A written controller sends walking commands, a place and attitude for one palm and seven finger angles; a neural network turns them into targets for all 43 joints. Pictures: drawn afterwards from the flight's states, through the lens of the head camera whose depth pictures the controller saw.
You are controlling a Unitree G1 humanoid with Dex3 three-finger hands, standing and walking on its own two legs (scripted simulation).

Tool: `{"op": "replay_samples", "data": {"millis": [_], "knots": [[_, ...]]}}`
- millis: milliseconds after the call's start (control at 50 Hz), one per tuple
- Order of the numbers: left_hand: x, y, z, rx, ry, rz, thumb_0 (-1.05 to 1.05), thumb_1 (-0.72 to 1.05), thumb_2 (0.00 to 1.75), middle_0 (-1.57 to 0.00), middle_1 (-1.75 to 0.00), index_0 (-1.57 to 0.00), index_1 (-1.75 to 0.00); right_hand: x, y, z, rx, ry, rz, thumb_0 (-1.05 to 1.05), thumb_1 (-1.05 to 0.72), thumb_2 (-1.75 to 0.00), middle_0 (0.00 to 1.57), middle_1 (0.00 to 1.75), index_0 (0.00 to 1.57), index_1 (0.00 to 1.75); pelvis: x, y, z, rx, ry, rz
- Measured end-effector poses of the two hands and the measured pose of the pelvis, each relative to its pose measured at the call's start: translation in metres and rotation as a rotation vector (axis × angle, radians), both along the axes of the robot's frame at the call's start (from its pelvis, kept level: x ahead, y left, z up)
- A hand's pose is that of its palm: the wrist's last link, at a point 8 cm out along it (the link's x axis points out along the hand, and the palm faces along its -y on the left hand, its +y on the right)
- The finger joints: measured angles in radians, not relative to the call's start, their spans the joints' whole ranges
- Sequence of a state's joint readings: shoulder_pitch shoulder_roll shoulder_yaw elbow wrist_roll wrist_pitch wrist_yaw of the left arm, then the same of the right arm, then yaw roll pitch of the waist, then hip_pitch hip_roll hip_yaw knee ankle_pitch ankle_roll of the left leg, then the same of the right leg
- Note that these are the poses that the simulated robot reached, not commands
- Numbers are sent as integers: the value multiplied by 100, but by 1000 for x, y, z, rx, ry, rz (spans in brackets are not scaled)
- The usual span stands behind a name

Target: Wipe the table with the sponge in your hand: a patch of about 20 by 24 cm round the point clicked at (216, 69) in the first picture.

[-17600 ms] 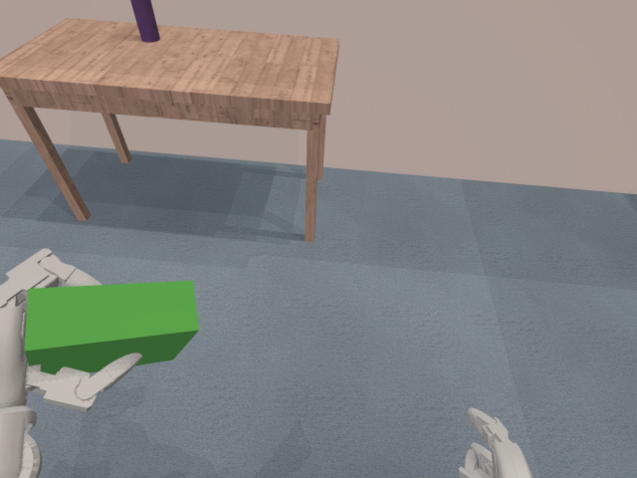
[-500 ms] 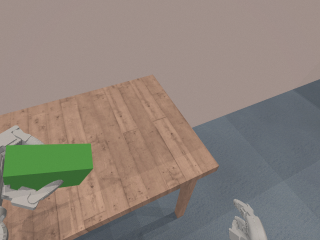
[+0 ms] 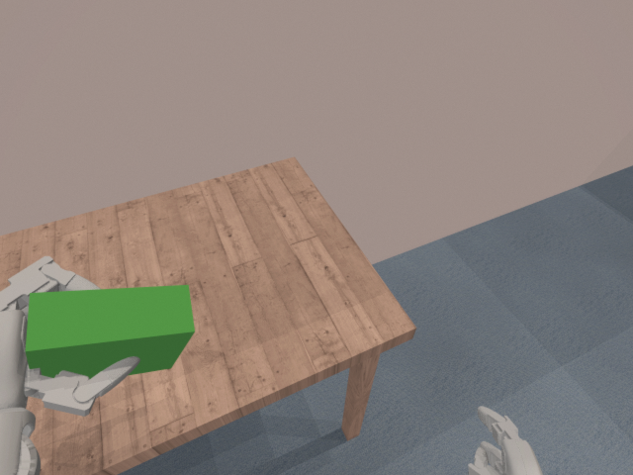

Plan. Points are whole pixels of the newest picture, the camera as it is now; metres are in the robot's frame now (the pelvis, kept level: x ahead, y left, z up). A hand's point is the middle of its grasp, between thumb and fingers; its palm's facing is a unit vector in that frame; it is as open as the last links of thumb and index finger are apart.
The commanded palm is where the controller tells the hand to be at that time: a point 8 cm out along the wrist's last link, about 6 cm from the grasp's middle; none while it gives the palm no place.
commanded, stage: come to a stop and stand still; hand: left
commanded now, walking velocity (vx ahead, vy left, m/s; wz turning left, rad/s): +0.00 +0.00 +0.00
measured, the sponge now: (136, 334) +0.23 +0.20 +0.13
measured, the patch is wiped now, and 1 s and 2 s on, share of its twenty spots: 0.00 0.00 0.00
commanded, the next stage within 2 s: look again from close up in 0.10 s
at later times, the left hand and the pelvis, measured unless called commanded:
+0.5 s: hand (89, 312) +0.24 +0.25 +0.15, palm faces +0.32 -0.83 -0.47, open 9.4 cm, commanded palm +0.17 +0.28 +0.17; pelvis +0.01 +0.00 -0.01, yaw +0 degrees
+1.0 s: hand (22, 332) +0.22 +0.30 +0.14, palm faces +0.37 -0.83 -0.42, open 9.4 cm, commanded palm +0.15 +0.32 +0.17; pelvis +0.00 +0.04 +0.00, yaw +2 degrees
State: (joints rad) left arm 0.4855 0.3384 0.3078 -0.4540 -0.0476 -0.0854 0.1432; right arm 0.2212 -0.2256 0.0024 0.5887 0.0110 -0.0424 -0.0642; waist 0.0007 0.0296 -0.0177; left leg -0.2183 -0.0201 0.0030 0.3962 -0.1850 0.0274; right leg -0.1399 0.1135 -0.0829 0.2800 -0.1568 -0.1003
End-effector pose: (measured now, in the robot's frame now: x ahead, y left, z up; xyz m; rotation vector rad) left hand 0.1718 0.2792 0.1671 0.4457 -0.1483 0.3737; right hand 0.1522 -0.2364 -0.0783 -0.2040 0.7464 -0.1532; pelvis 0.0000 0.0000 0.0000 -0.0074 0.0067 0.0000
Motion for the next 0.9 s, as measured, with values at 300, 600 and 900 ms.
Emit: {"op": "replay_samples", "data": {"millis": [300,600,900], "knots": [[27,21,39,186,-150,-31,-1,-43,101,-80,-135,-82,-133,5,6,-5,4,22,95,1,-90,-90,20,30,20,30,-5,-12,-5,7,-5,30],[30,21,-14,109,15,-79,-1,-43,101,-80,-135,-82,-134,13,-2,-13,-27,96,109,1,-90,-90,20,30,20,30,16,1,-8,16,48,15],[16,52,3,82,-65,-46,-1,-43,101,-80,-135,-82,-134,55,46,9,0,-39,140,1,-90,-90,20,30,20,30,11,29,-6,6,35,31]]}}
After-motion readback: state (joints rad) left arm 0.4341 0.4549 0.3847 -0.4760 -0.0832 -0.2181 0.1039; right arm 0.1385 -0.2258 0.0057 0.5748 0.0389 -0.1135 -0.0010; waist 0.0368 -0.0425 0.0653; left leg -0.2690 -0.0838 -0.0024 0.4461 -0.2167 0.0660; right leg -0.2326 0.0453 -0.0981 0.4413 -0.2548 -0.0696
